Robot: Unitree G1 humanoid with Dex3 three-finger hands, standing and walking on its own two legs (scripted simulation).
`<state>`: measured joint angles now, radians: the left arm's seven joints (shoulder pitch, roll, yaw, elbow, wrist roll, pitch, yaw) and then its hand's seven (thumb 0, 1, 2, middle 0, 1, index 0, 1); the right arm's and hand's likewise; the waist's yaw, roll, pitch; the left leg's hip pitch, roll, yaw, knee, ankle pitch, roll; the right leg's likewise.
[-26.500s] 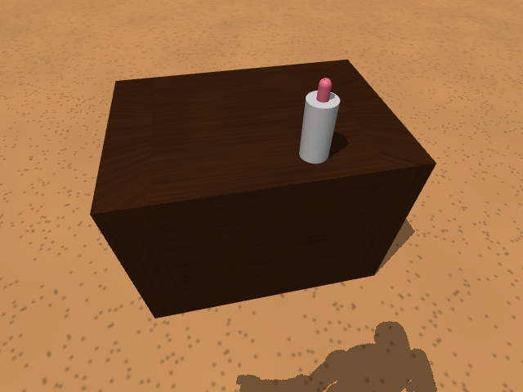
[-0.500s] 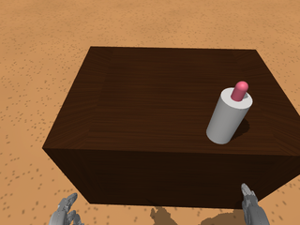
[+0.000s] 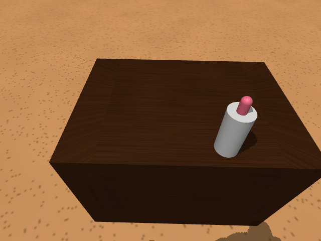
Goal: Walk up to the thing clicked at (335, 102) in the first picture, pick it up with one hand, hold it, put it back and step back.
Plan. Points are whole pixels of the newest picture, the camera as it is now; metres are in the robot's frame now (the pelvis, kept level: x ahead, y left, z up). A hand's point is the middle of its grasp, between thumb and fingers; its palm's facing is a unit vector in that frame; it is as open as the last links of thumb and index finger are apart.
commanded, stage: stand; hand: right
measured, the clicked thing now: (235, 125) +0.46 -0.22 +0.02
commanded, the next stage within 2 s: none
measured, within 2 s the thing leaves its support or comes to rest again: neither
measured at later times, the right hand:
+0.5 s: hand out of the picture +0.04 -0.25 -0.13, palm faces -0.01 +0.94 -0.34, open 7.6 cm
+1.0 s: hand out of the picture +0.05 -0.25 -0.13, palm faces -0.01 +0.94 -0.34, open 7.4 cm
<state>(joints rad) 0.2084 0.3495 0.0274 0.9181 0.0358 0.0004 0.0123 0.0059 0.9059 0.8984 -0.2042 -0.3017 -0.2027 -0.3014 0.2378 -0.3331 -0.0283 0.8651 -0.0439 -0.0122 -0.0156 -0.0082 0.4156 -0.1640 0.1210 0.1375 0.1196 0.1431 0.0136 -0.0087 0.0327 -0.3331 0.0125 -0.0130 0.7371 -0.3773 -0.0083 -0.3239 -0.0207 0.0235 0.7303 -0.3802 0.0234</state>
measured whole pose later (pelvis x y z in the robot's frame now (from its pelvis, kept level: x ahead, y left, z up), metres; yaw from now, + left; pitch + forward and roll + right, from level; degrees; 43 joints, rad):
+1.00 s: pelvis -0.01 +0.00 +0.03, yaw +0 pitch -4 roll +0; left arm 0.12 0.34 0.00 1.16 0.01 -0.01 0.01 0.00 0.91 0.90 -0.20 -0.30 -0.20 -0.30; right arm 0.12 -0.33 0.00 1.17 -0.01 -0.01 0.00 0.00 -0.90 -0.90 0.21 0.30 0.21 0.30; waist 0.00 -0.01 0.06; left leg -0.12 0.01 -0.01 0.36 -0.18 -0.01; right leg -0.11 -0.03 0.03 0.35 -0.18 0.03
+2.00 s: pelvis +0.01 +0.00 +0.03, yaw +0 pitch -3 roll +0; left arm 0.12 0.34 0.00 1.13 0.01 -0.01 0.00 0.00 0.91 0.90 -0.20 -0.30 -0.20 -0.30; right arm 0.11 -0.34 0.00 1.15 -0.01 -0.01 0.00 0.00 -0.90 -0.90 0.21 0.30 0.21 0.30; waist 0.00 -0.01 0.05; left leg -0.10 0.01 0.00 0.33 -0.18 -0.01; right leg -0.10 -0.03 0.03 0.32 -0.18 0.04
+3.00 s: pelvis -0.10 +0.02 +0.00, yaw +2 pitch -2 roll +2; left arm 0.03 0.41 0.07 0.84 0.01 0.06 0.02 0.00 0.91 0.90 -0.21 -0.30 -0.21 -0.30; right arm 0.13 -0.36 -0.04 0.97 -0.03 0.05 0.00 0.00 -0.91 -0.90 0.21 0.30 0.20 0.30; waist 0.02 -0.09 0.21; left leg -0.20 -0.06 -0.01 0.64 -0.41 0.02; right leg -0.46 -0.07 0.07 0.70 -0.27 0.01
